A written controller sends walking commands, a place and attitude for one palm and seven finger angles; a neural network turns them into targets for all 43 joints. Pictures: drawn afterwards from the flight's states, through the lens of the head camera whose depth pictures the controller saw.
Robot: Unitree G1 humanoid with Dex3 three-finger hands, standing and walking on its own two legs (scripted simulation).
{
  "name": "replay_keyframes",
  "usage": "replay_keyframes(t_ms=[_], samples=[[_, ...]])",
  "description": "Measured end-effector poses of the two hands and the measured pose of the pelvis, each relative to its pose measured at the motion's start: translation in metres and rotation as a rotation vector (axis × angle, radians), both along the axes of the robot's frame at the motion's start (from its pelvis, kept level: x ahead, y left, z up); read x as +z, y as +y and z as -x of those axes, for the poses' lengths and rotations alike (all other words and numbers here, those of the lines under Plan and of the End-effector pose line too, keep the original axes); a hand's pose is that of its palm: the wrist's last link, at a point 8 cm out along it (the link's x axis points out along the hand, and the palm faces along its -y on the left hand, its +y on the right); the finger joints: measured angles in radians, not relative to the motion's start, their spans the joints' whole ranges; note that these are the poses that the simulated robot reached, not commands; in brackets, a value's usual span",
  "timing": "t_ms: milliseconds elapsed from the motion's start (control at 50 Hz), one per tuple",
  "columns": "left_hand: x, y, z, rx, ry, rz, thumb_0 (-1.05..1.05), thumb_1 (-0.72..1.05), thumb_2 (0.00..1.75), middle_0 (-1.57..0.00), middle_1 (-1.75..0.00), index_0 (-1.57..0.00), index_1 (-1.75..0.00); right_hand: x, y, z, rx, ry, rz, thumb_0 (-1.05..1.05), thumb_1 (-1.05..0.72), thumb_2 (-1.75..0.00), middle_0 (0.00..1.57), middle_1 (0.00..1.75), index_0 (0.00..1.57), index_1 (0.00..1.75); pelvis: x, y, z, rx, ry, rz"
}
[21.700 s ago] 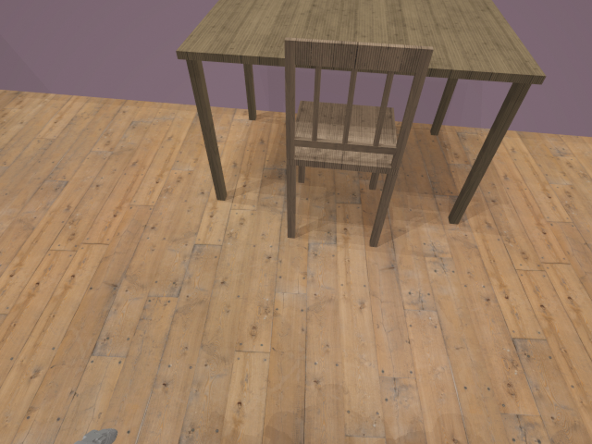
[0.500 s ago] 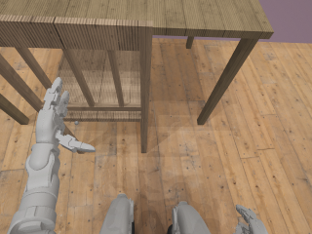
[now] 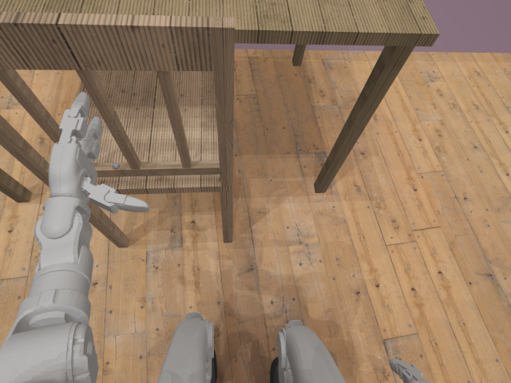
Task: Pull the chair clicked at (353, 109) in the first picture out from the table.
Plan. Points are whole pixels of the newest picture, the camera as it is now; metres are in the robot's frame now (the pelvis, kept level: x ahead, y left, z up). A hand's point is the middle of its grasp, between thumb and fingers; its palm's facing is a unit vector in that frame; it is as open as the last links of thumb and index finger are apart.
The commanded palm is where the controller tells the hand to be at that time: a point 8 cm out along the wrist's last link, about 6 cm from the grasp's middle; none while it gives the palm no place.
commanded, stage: push the fingers through the gap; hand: left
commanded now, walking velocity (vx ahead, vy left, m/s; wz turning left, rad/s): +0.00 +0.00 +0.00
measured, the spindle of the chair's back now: (115, 126) +0.52 +0.23 +0.01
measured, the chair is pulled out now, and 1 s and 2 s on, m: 0.00 0.00 0.00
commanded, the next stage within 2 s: hook a spindle and tug to test in 0.96 s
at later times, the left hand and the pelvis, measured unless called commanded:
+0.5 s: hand (119, 138) +0.48 +0.21 +0.03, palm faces +0.07 -1.00 -0.03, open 16.9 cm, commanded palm +0.47 +0.25 +0.03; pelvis +0.00 +0.01 -0.01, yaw -1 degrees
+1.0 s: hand (122, 133) +0.49 +0.21 +0.03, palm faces +0.08 -1.00 -0.04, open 16.9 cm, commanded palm +0.47 +0.24 +0.03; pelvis +0.00 +0.00 +0.00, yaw -1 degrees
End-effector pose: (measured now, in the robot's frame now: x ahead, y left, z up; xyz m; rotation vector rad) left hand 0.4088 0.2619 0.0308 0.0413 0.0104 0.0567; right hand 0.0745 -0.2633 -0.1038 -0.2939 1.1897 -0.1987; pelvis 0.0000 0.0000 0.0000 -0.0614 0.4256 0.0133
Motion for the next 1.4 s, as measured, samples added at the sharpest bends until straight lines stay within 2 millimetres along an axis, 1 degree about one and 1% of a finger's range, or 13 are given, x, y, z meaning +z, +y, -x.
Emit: replay_keyframes(t_ms=[100,180,460,640,720,840,980,1120,1180,1240,1400], samples=[[-0.003,-0.003,-0.016,-0.005,0.009,0.01,-0.01,-0.5,0.3,-0.06,-0.08,-0.06,-0.08,-0.002,-0.001,0.008,-0.011,0.03,0.009,0.01,-0.9,-0.89,0.21,0.3,0.21,0.3,-0.003,0.001,0.0,-0.002,0.013,0.003],[-0.001,-0.004,-0.026,-0.004,0.001,0.008,-0.01,-0.5,0.3,-0.06,-0.08,-0.06,-0.08,-0.003,0.0,0.014,-0.025,0.048,0.008,0.01,-0.9,-0.89,0.21,0.3,0.21,0.3,-0.004,0.002,0.0,-0.008,0.021,0.003],[-0.001,0.003,-0.048,0.011,0.004,0.009,-0.01,-0.5,0.3,-0.06,-0.08,-0.06,-0.08,-0.005,0.005,0.032,-0.046,0.125,0.002,0.01,-0.9,-0.89,0.21,0.3,0.21,0.3,-0.006,0.005,-0.002,-0.011,0.041,0.009],[0.0,0.0,-0.063,0.008,-0.003,0.01,-0.01,-0.5,0.3,-0.06,-0.08,-0.06,-0.08,-0.005,0.004,0.039,-0.056,0.159,0.014,0.01,-0.9,-0.89,0.21,0.3,0.21,0.3,-0.007,0.006,-0.002,-0.01,0.054,0.015],[0.0,-0.003,-0.065,0.002,0.004,0.008,-0.01,-0.5,0.3,-0.06,-0.08,-0.06,-0.08,-0.004,0.004,0.042,-0.065,0.171,0.008,0.01,-0.9,-0.89,0.21,0.3,0.21,0.3,-0.006,0.006,-0.002,-0.012,0.055,0.015],[-0.002,-0.003,-0.062,0.017,0.013,0.006,-0.01,-0.5,0.3,-0.07,-0.08,-0.06,-0.08,-0.002,0.006,0.043,-0.072,0.175,-0.002,0.01,-0.9,-0.89,0.21,0.3,0.21,0.3,-0.004,0.006,-0.003,-0.016,0.052,0.012],[-0.001,0.001,-0.06,0.025,0.007,0.0,-0.01,-0.5,0.3,-0.07,-0.08,-0.06,-0.08,-0.003,0.005,0.041,-0.064,0.176,-0.001,0.01,-0.9,-0.89,0.21,0.3,0.21,0.3,-0.005,0.005,-0.003,-0.012,0.049,0.013],[0.0,-0.003,-0.061,0.011,0.0,0.007,-0.01,-0.5,0.3,-0.07,-0.09,-0.06,-0.08,-0.003,0.003,0.036,-0.061,0.171,0.004,0.01,-0.9,-0.89,0.21,0.3,0.21,0.3,-0.004,0.004,-0.003,-0.01,0.049,0.014],[-0.001,-0.004,-0.06,0.014,0.007,0.011,-0.01,-0.5,0.3,-0.08,-0.13,-0.07,-0.13,-0.002,0.003,0.034,-0.061,0.161,0.005,0.01,-0.9,-0.89,0.21,0.3,0.21,0.3,-0.004,0.004,-0.003,-0.012,0.049,0.013],[-0.003,-0.003,-0.059,0.018,0.012,0.008,-0.01,-0.5,0.3,-0.11,-0.22,-0.1,-0.21,-0.002,0.002,0.033,-0.059,0.155,0.005,0.01,-0.9,-0.89,0.21,0.3,0.21,0.3,-0.005,0.004,-0.003,-0.012,0.048,0.013],[0.0,-0.003,-0.058,0.016,-0.002,0.005,-0.01,-0.5,0.3,-0.22,-0.57,-0.21,-0.56,-0.003,0.003,0.033,-0.059,0.158,0.001,0.01,-0.9,-0.89,0.21,0.3,0.21,0.3,-0.005,0.004,-0.003,-0.011,0.046,0.013]])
